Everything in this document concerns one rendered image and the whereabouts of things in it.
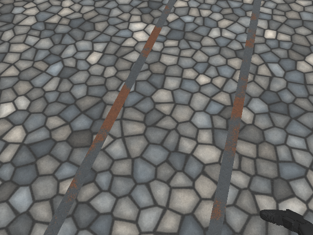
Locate robot right hand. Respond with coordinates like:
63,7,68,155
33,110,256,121
259,209,313,235

